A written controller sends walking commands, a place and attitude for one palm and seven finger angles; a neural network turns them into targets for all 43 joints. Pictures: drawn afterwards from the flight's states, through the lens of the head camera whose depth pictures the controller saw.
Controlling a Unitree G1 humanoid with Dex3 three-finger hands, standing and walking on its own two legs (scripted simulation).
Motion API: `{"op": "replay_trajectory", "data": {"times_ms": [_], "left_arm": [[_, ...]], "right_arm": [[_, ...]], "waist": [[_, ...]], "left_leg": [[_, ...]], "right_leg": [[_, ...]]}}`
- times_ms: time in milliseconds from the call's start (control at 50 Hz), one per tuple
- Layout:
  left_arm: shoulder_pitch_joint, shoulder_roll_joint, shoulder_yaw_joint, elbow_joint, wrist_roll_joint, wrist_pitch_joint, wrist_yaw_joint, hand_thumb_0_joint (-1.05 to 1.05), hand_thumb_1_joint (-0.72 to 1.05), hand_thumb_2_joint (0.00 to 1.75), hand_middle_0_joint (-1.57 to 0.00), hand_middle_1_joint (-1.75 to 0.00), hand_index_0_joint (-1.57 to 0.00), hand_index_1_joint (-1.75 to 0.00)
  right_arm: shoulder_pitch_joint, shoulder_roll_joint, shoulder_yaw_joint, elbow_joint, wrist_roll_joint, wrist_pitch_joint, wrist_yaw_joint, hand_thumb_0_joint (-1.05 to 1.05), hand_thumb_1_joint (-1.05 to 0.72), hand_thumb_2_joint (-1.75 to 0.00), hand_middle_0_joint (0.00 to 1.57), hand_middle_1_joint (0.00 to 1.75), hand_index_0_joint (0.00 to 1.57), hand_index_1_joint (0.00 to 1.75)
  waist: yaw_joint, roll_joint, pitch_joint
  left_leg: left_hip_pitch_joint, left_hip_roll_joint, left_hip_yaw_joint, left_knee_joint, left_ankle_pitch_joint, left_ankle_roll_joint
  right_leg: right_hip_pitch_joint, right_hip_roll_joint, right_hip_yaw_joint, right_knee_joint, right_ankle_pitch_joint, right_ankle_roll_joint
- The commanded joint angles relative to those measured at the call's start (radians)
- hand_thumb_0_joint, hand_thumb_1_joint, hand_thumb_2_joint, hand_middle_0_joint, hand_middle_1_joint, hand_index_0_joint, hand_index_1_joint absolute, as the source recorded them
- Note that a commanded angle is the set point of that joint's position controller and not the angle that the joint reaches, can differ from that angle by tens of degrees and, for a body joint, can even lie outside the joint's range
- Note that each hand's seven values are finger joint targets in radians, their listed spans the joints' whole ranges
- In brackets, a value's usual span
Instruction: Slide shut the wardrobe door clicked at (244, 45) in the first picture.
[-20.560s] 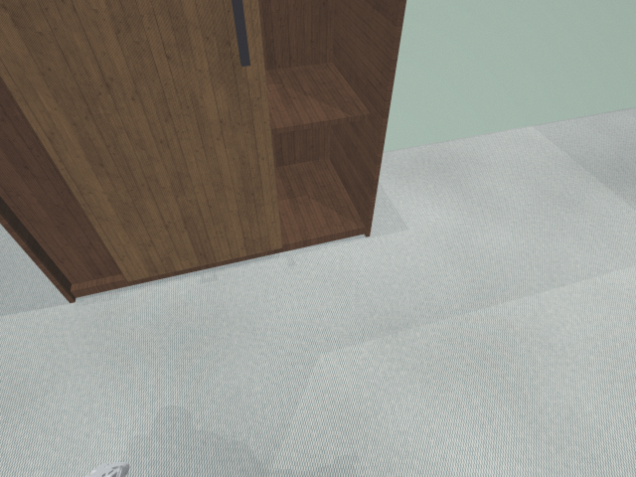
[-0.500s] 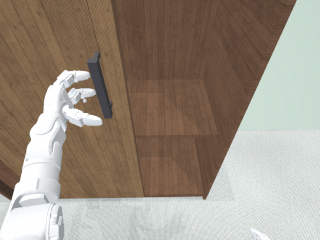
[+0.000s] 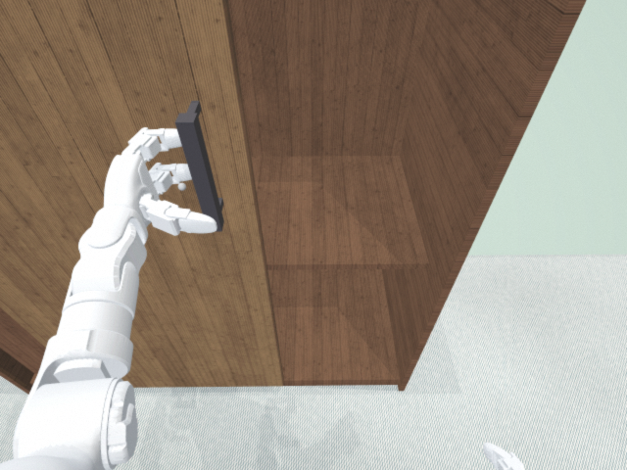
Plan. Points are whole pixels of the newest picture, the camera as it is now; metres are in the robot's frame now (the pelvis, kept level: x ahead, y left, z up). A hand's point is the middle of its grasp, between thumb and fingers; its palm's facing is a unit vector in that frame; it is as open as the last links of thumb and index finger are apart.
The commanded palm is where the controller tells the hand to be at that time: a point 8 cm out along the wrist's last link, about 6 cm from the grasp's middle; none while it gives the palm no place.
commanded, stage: feel for the door with the fingertips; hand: left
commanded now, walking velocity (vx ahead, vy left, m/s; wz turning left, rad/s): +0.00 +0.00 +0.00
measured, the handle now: (205, 170) +0.47 +0.17 +0.15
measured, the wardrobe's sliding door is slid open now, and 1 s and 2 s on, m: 0.37 0.37 0.37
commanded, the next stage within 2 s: slide the fingers in behind the handle in 0.24 s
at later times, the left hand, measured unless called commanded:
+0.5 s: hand (186, 183) +0.43 +0.19 +0.16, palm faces +0.08 -1.00 +0.00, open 13.8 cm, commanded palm +0.41 +0.24 +0.15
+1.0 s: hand (184, 183) +0.43 +0.19 +0.16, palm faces +0.07 -1.00 +0.01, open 13.6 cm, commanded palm +0.41 +0.24 +0.15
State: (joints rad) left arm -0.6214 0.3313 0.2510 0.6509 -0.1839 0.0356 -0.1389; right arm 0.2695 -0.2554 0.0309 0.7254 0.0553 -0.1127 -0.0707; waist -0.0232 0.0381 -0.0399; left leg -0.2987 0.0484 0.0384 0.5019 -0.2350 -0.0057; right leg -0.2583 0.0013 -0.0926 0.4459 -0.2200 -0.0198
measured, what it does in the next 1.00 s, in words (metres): stands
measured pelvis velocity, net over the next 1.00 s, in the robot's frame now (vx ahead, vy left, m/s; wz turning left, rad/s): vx -0.01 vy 0.00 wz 0.00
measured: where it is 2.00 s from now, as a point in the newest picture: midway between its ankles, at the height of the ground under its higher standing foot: outside the picture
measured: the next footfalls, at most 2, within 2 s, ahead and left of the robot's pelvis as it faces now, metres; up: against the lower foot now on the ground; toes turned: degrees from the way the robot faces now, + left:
none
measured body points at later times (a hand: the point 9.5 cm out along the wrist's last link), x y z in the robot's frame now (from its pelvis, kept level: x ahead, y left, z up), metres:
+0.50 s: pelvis +0.00 +0.00 +0.00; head +0.01 -0.01 +0.45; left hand +0.42 +0.24 +0.16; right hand +0.09 -0.26 -0.12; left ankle +0.02 +0.12 -0.74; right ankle +0.01 -0.11 -0.74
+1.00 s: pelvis -0.01 +0.00 +0.00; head +0.01 +0.00 +0.45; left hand +0.42 +0.24 +0.16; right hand +0.09 -0.25 -0.11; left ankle +0.02 +0.12 -0.74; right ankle +0.01 -0.11 -0.74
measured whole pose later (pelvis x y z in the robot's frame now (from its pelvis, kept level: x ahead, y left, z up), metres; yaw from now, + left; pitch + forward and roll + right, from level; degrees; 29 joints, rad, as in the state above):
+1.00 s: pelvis -0.01 +0.00 +0.00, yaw +0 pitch +3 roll -1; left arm -0.72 0.35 0.26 0.79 -0.17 -0.04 -0.14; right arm 0.29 -0.25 0.03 0.74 0.05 -0.12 -0.06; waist -0.04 0.03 -0.04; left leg -0.36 0.05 0.03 0.53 -0.24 0.00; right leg -0.31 0.00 -0.10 0.47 -0.22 -0.02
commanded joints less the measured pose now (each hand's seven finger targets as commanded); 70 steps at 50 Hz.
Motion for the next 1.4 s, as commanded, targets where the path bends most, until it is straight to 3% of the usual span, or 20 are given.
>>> {"op": "replay_trajectory", "data": {"times_ms": [0, 120, 200, 260, 320, 340, 420, 440, 560, 600, 720, 880, 920, 960, 1020, 1060, 1140, 1260, 1320, 1380], "left_arm": [[-0.464, 0.197, 0.039, -0.225, -0.006, -0.073, 0.016, 0.0, -0.5, 0.3, -0.3, -1.2, -0.3, -1.2], [-0.479, 0.263, 0.081, -0.198, 0.014, -0.097, 0.025, 0.0, -0.5, 0.3, -0.3, -1.2, -0.3, -1.2], [-0.518, 0.217, 0.042, -0.206, 0.009, -0.107, 0.021, 0.0, -0.5, 0.3, -0.3, -1.2, -0.3, -1.2], [-0.565, 0.237, 0.053, -0.158, 0.006, -0.108, 0.022, 0.0, -0.5, 0.3, -0.3, -1.2, -0.3, -1.2], [-0.529, 0.282, 0.093, -0.171, 0.012, -0.123, 0.021, 0.0, -0.5, 0.3, -0.3, -1.2, -0.3, -1.2], [-0.519, 0.217, 0.041, -0.156, 0.006, -0.121, 0.014, 0.0, -0.5, 0.3, -0.3, -1.2, -0.3, -1.2], [-0.536, 0.268, 0.076, -0.126, 0.009, -0.13, 0.012, 0.0, -0.5, 0.3, -0.3, -1.2, -0.3, -1.2], [-0.557, 0.227, 0.039, -0.136, 0.006, -0.133, 0.009, 0.0, -0.5, 0.3, -0.3, -1.2, -0.3, -1.2], [-0.568, 0.262, 0.066, -0.095, 0.01, -0.136, 0.013, 0.0, -0.5, 0.3, -0.3, -1.2, -0.3, -1.2], [-0.579, 0.222, 0.034, -0.101, 0.008, -0.14, 0.007, 0.0, -0.5, 0.3, -0.3, -1.2, -0.3, -1.2], [-0.565, 0.238, 0.049, -0.088, 0.005, -0.135, 0.009, 0.0, -0.5, 0.3, -0.3, -1.2, -0.3, -1.2], [-0.612, 0.212, 0.028, -0.06, 0.004, -0.125, 0.013, 0.0, -0.5, 0.3, -0.3, -1.2, -0.3, -1.2], [-0.568, 0.247, 0.056, -0.059, 0.01, -0.126, 0.013, 0.0, -0.5, 0.3, -0.3, -1.2, -0.3, -1.2], [-0.596, 0.202, 0.018, -0.056, 0.006, -0.125, 0.007, 0.0, -0.5, 0.3, -0.3, -1.2, -0.3, -1.2], [-0.551, 0.258, 0.066, -0.064, 0.011, -0.128, 0.009, 0.0, -0.5, 0.3, -0.3, -1.2, -0.3, -1.2], [-0.565, 0.199, 0.019, -0.09, 0.004, -0.129, 0.004, 0.0, -0.5, 0.3, -0.3, -1.2, -0.3, -1.2], [-0.575, 0.249, 0.058, -0.06, 0.007, -0.121, 0.011, 0.0, -0.5, 0.3, -0.3, -1.2, -0.3, -1.2], [-0.492, 0.184, 0.017, -0.13, 0.002, -0.119, 0.008, 0.0, -0.5, 0.3, -0.3, -1.2, -0.3, -1.2], [-0.488, 0.248, 0.068, -0.166, 0.005, -0.114, 0.012, 0.0, -0.5, 0.3, -0.3, -1.2, -0.3, -1.2], [-0.474, 0.232, 0.058, -0.202, 0.0, -0.11, 0.013, 0.0, -0.5, 0.3, -0.3, -1.2, -0.3, -1.2]], "right_arm": [[-0.036, -0.131, -0.05, -0.123, 0.002, -0.045, -0.009, 0.0, -0.9, -0.9, 0.2, 0.3, 0.2, 0.3], [-0.022, -0.136, -0.052, -0.114, -0.002, -0.038, -0.01, 0.0, -0.9, -0.9, 0.2, 0.3, 0.2, 0.3], [-0.012, -0.131, -0.055, -0.112, 0.0, -0.041, -0.008, 0.0, -0.9, -0.9, 0.2, 0.3, 0.2, 0.3], [-0.004, -0.138, -0.054, -0.097, -0.001, -0.043, -0.01, 0.0, -0.9, -0.9, 0.2, 0.3, 0.2, 0.3], [0.004, -0.141, -0.057, -0.101, -0.005, -0.045, -0.008, 0.0, -0.9, -0.9, 0.2, 0.3, 0.2, 0.3], [-0.005, -0.131, -0.052, -0.105, 0.0, -0.046, -0.006, 0.0, -0.9, -0.9, 0.2, 0.3, 0.2, 0.3], [0.0, -0.141, -0.053, -0.102, -0.001, -0.046, -0.008, 0.0, -0.9, -0.9, 0.2, 0.3, 0.2, 0.3], [-0.005, -0.135, -0.051, -0.106, 0.002, -0.048, -0.008, 0.0, -0.9, -0.9, 0.2, 0.3, 0.2, 0.3], [0.006, -0.14, -0.05, -0.1, 0.002, -0.051, -0.006, 0.0, -0.9, -0.9, 0.2, 0.3, 0.2, 0.3], [0.001, -0.136, -0.052, -0.105, 0.003, -0.054, -0.005, 0.0, -0.9, -0.9, 0.2, 0.3, 0.2, 0.3], [0.004, -0.141, -0.052, -0.103, 0.002, -0.056, -0.004, 0.0, -0.9, -0.9, 0.2, 0.3, 0.2, 0.3], [0.007, -0.137, -0.05, -0.095, 0.003, -0.056, -0.005, 0.0, -0.9, -0.9, 0.2, 0.3, 0.2, 0.3], [0.014, -0.142, -0.052, -0.097, 0.002, -0.054, -0.003, 0.0, -0.9, -0.9, 0.2, 0.3, 0.2, 0.3], [0.008, -0.134, -0.048, -0.101, 0.005, -0.055, -0.003, 0.0, -0.9, -0.9, 0.2, 0.3, 0.2, 0.3], [0.016, -0.143, -0.051, -0.103, 0.001, -0.052, -0.003, 0.0, -0.9, -0.9, 0.2, 0.3, 0.2, 0.3], [0.006, -0.132, -0.048, -0.113, 0.006, -0.055, -0.001, 0.0, -0.9, -0.9, 0.2, 0.3, 0.2, 0.3], [0.01, -0.142, -0.048, -0.105, 0.004, -0.053, -0.005, 0.0, -0.9, -0.9, 0.2, 0.3, 0.2, 0.3], [0.001, -0.13, -0.049, -0.125, 0.006, -0.052, 0.002, 0.0, -0.9, -0.9, 0.2, 0.3, 0.2, 0.3], [-0.001, -0.139, -0.052, -0.125, 0.002, -0.049, -0.001, 0.0, -0.9, -0.9, 0.2, 0.3, 0.2, 0.3], [-0.014, -0.132, -0.049, -0.133, 0.004, -0.048, -0.002, 0.0, -0.9, -0.9, 0.2, 0.3, 0.2, 0.3]], "waist": [[-0.016, -0.018, -0.277], [-0.01, -0.006, -0.273], [-0.028, 0.008, -0.287], [-0.042, -0.018, -0.253], [-0.019, 0.005, -0.31], [-0.031, 0.003, -0.281], [-0.025, -0.012, -0.266], [-0.04, -0.006, -0.268], [-0.037, -0.021, -0.261], [-0.039, -0.007, -0.265], [-0.032, -0.017, -0.274], [-0.054, -0.026, -0.254], [-0.036, -0.026, -0.282], [-0.047, -0.018, -0.253], [-0.026, -0.014, -0.289], [-0.039, -0.002, -0.267], [-0.039, -0.029, -0.247], [-0.027, -0.008, -0.281], [-0.012, -0.007, -0.294], [-0.019, -0.006, -0.277]], "left_leg": [[0.135, -0.054, -0.041, -0.053, 0.184, 0.026], [0.109, -0.054, -0.031, -0.056, 0.169, 0.028], [0.135, -0.053, -0.034, -0.05, 0.185, 0.027], [0.111, -0.053, -0.038, -0.054, 0.132, 0.029], [0.123, -0.055, -0.036, -0.049, 0.158, 0.029], [0.117, -0.055, -0.034, -0.052, 0.156, 0.03], [0.092, -0.056, -0.038, -0.055, 0.11, 0.031], [0.104, -0.056, -0.038, -0.054, 0.111, 0.032], [0.086, -0.055, -0.044, -0.052, 0.085, 0.032], [0.094, -0.056, -0.045, -0.053, 0.082, 0.03], [0.083, -0.058, -0.042, -0.042, 0.091, 0.032], [0.078, -0.055, -0.049, -0.038, 0.062, 0.031], [0.08, -0.056, -0.047, -0.032, 0.088, 0.032], [0.072, -0.055, -0.051, -0.037, 0.077, 0.03], [0.081, -0.056, -0.049, -0.033, 0.101, 0.031], [0.087, -0.054, -0.052, -0.038, 0.09, 0.028], [0.062, -0.053, -0.054, -0.044, 0.061, 0.03], [0.101, -0.051, -0.05, -0.04, 0.131, 0.027], [0.101, -0.051, -0.05, -0.042, 0.143, 0.026], [0.103, -0.05, -0.043, -0.044, 0.15, 0.028]], "right_leg": [[0.067, 0.039, 0.052, -0.047, 0.228, -0.003], [0.081, 0.039, 0.061, -0.048, 0.22, -0.002], [0.065, 0.042, 0.058, -0.047, 0.235, -0.002], [0.041, 0.042, 0.059, -0.06, 0.184, 0.001], [0.075, 0.042, 0.063, -0.05, 0.205, -0.003], [0.064, 0.041, 0.06, -0.051, 0.209, -0.001], [0.054, 0.041, 0.062, -0.057, 0.161, 0.0], [0.045, 0.04, 0.062, -0.057, 0.164, 0.001], [0.034, 0.04, 0.062, -0.057, 0.138, 0.001], [0.025, 0.041, 0.06, -0.055, 0.133, 0.0], [0.035, 0.039, 0.066, -0.051, 0.145, 0.001], [-0.004, 0.038, 0.063, -0.053, 0.109, 0.003], [0.019, 0.039, 0.064, -0.044, 0.132, 0.001], [0.004, 0.037, 0.06, -0.044, 0.125, 0.001], [0.025, 0.039, 0.062, -0.039, 0.141, -0.002], [0.009, 0.04, 0.057, -0.042, 0.132, -0.002], [0.002, 0.039, 0.058, -0.047, 0.1, 0.0], [0.028, 0.044, 0.05, -0.036, 0.167, -0.004], [0.048, 0.045, 0.052, -0.035, 0.176, -0.005], [0.053, 0.044, 0.056, -0.038, 0.196, -0.003]]}}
